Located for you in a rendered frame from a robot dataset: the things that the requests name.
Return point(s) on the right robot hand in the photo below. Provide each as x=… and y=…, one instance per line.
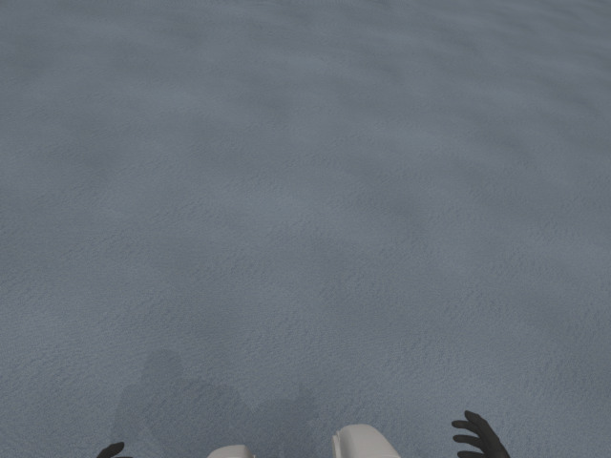
x=488, y=441

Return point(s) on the robot right thigh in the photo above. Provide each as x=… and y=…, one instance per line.
x=361, y=441

